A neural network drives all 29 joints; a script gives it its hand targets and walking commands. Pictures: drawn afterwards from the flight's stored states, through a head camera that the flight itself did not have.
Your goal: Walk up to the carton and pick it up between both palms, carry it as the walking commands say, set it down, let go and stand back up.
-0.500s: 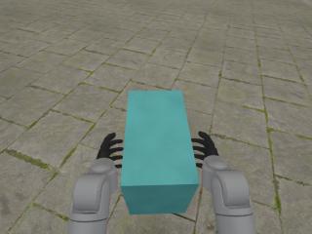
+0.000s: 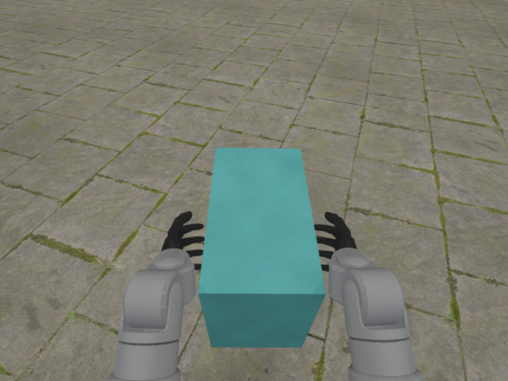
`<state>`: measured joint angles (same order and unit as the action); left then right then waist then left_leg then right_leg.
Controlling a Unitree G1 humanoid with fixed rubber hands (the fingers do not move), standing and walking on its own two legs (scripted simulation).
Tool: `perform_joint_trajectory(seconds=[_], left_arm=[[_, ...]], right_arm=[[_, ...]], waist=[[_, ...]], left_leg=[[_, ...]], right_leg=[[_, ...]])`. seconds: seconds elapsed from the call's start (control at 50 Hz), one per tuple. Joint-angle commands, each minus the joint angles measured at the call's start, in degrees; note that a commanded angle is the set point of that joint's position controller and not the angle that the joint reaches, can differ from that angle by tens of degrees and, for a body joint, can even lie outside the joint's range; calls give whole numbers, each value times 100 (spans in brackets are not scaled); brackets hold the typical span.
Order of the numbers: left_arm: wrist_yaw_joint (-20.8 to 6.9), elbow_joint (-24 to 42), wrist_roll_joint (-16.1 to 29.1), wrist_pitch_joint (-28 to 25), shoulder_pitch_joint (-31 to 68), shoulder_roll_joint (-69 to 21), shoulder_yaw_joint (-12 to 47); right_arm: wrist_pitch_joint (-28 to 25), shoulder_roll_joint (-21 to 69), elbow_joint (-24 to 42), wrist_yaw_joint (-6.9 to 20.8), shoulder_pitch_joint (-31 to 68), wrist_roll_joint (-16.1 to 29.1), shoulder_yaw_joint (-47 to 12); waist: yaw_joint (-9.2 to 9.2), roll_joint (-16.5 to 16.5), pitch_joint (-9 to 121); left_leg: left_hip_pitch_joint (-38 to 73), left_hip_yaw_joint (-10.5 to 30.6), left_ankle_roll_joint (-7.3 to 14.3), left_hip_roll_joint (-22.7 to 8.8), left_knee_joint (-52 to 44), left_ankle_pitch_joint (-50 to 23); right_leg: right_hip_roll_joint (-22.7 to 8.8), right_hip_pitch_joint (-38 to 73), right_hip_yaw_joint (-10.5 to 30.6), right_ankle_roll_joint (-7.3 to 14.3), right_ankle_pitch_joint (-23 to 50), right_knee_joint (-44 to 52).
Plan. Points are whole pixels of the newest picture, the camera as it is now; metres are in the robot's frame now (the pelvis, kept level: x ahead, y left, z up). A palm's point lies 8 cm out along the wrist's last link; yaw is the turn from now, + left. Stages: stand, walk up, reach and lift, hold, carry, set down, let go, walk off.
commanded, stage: carry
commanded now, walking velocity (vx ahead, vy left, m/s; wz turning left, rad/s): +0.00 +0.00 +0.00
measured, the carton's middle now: (257, 244) +0.36 +0.01 +0.01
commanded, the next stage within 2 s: none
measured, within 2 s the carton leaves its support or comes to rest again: neither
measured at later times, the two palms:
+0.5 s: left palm (157, 283) +0.24 +0.15 +0.09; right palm (332, 278) +0.25 -0.10 +0.09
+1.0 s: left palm (163, 289) +0.25 +0.15 +0.04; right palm (327, 288) +0.25 -0.10 +0.05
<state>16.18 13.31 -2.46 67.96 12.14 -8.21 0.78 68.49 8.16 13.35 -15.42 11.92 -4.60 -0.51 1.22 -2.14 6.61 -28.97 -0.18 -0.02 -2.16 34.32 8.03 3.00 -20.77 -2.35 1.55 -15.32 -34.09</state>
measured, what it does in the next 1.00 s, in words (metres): stands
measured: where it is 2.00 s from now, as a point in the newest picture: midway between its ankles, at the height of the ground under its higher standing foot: outside the picture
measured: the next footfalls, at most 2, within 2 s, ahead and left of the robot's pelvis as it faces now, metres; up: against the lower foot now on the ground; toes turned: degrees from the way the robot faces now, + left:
none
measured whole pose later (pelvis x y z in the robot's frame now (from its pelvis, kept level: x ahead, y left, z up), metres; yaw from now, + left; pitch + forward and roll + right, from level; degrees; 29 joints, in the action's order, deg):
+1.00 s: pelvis -0.04 +0.03 -0.01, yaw +0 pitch -1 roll -2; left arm 10.1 -7.8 -7.1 49.4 15.9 -9.0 -6.1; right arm 49.1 9.2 -9.0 -9.1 16.8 -8.0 5.7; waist -0.8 -1.1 3.2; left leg -31.7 -0.5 2.5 0.6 39.4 11.5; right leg 0.6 -24.7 -1.7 0.5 -17.9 -41.8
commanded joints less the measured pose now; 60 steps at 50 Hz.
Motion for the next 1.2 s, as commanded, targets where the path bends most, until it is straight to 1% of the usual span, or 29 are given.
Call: perform_joint_trajectory(seconds=[0.0,0.08,0.2,0.32,0.46,0.52,0.54,0.56,0.6,0.62,0.64,0.66,0.68,0.72,0.74,0.76,0.78,0.82,0.86,0.88,0.92,0.94,0.98,1.0,1.04,1.06,1.08,1.1,1.18], left_arm=[[-1250,855,1791,-261,2319,-6147,2563],[-1184,944,1648,-241,2282,-6023,2490],[-1118,759,1515,-169,2135,-5949,2517],[-1182,765,1678,-267,2346,-6194,2684],[-1292,690,1745,-434,2590,-6126,2602],[-1309,311,1523,-542,2535,-5907,2341],[-1313,682,1678,-497,2530,-6230,2558],[-1328,-127,1331,-590,2379,-5786,2089],[-1330,468,1553,-644,2632,-6066,2386],[-1343,-829,1017,-793,2415,-5388,1728],[-1329,250,1378,-846,2563,-5907,2176],[-1377,-1005,900,-1014,2474,-5305,1511],[-1375,1,1297,-1048,2692,-5862,2050],[-1437,-1080,908,-1281,2740,-5301,1485],[-1435,-118,1239,-1350,2885,-5680,1959],[-1488,-1137,893,-1473,2634,-5283,1503],[-1532,-891,1028,-1518,2614,-5511,1655],[-1554,-870,1014,-1697,2683,-5462,1654],[-1595,-1845,577,-1958,2633,-4873,1067],[-1571,-698,1006,-1998,2806,-5272,1580],[-1627,-1761,568,-2147,2689,-4863,1153],[-1543,-468,1035,-2134,2871,-5291,1690],[-1620,-1722,517,-2215,2580,-4901,1329],[-1662,-1295,643,-2279,2642,-5116,1665],[-1683,-1115,739,-2284,2555,-5265,1827],[-1638,-42,1208,-2259,2845,-5628,2267],[-1598,-150,1205,-2211,2782,-5435,2142],[-1626,-1382,716,-2247,2438,-4787,1571],[-1792,-777,1079,-2414,2278,-5304,2197]], right_arm=[[-373,5812,1062,1083,2526,1748,-2499],[-340,5841,1234,1159,2710,1946,-2615],[-287,5667,1059,1187,2563,1923,-2512],[-412,5865,835,1211,2510,1844,-2394],[-583,5836,720,1193,2599,1646,-2280],[-701,5693,362,1243,2618,1552,-2105],[-693,5924,1049,1249,2848,1759,-2380],[-782,5511,249,1262,2775,1461,-1974],[-826,5846,741,1282,2889,1682,-2256],[-943,5157,-702,1320,2528,1152,-1530],[-1010,5736,510,1331,2945,1647,-2199],[-1176,5136,-739,1381,2829,1145,-1503],[-1196,5684,175,1389,2957,1504,-2043],[-1428,5175,-968,1426,2891,1029,-1435],[-1474,5595,-157,1441,2959,1349,-1907],[-1629,5175,-931,1482,2967,1064,-1518],[-1683,5405,-558,1485,3134,1195,-1797],[-1827,5398,-648,1531,3062,1191,-1824],[-2078,4850,-1674,1574,3131,782,-1284],[-2119,5216,-608,1570,3242,1230,-1793],[-2256,4844,-1867,1657,2871,807,-1291],[-2264,5265,-622,1613,3042,1339,-1907],[-2364,4837,-1872,1702,2737,839,-1459],[-2442,4999,-1321,1749,2863,1022,-1720],[-2454,5048,-1061,1735,2815,1087,-1838],[-2431,5409,81,1642,3154,1467,-2288],[-2377,5287,-73,1574,2951,1403,-2145],[-2417,4705,-1450,1562,2451,786,-1488],[-2559,5154,-698,1659,2424,974,-2190]], waist=[[-134,600,1491],[-156,280,1243],[-115,-214,1247],[-81,-377,1647],[-136,393,1542],[-155,61,1609],[-158,61,1483],[-168,19,1520],[-157,-92,1434],[-129,-243,1585],[-118,-296,1741],[-125,-233,1625],[-118,-306,1676],[-118,-128,1617],[-129,-252,1691],[-128,-75,1733],[-124,391,1557],[-155,571,1628],[-178,841,1540],[-210,668,1467],[-236,548,1320],[-216,410,1276],[-202,-189,1103],[-211,-663,1128],[-117,-890,1416],[-71,-733,1572],[-57,-637,1673],[-74,-741,1840],[-138,426,1778]], left_leg=[[1265,324,15,-32,183,333],[1260,711,141,-207,-508,961],[767,1340,208,-650,-1509,2094],[901,933,198,-443,-1242,1942],[1233,569,175,-45,-411,1182],[1255,779,224,-143,-574,1260],[1187,915,251,-258,-828,1518],[1227,1063,297,-365,-916,1669],[856,1152,277,-420,-1252,2135],[907,1106,270,-386,-1209,2157],[921,1146,254,-444,-1278,2153],[830,1150,268,-479,-1323,2141],[843,1060,213,-450,-1333,2131],[812,807,171,-278,-1076,1990],[900,727,135,-208,-986,2048],[991,690,160,-145,-828,1942],[984,453,86,39,-460,1703],[1313,406,138,160,104,1345],[1661,199,137,326,843,1137],[1796,286,135,242,779,1069],[1867,337,192,259,790,1339],[1779,557,220,85,354,1359],[1314,1022,301,-185,-602,2113],[1019,1322,287,-409,-1210,2594],[579,1896,425,-945,-1989,3453],[357,1724,310,-902,-2188,3372],[386,1559,261,-805,-2092,3150],[592,1402,271,-761,-2010,3004],[1198,434,19,-29,-828,1688]], right_leg=[[-1260,-179,1347,181,32,1222],[-970,-657,1087,105,-1409,1095],[-560,-298,616,55,-936,379],[-487,-177,477,87,-558,222],[-837,-765,1001,186,-1393,927],[-743,-754,883,179,-1362,705],[-687,-801,815,187,-1457,582],[-601,-769,718,175,-1385,474],[-447,-571,513,149,-1383,243],[-398,-480,437,164,-1196,66],[-422,-271,455,191,-1160,53],[-334,-200,311,153,-968,-18],[-314,-152,337,202,-1023,-11],[-366,-209,426,264,-1261,127],[-400,-245,449,288,-1456,175],[-471,-306,565,271,-1468,339],[-640,-410,758,313,-1717,787],[-930,-657,1042,357,-1851,1038],[-1150,-1200,1190,431,-2108,1220],[-1169,-1304,1105,446,-2064,1060],[-1094,-1623,997,407,-2381,899],[-982,-1589,974,350,-2383,676],[-650,-1357,744,258,-2403,256],[-348,-1040,343,197,-1912,-368],[-171,-208,61,105,-984,-1232],[-44,263,-117,131,-873,-1216],[-78,471,-97,167,-930,-923],[-67,521,-35,185,-986,-731],[-537,129,579,320,-1469,810]])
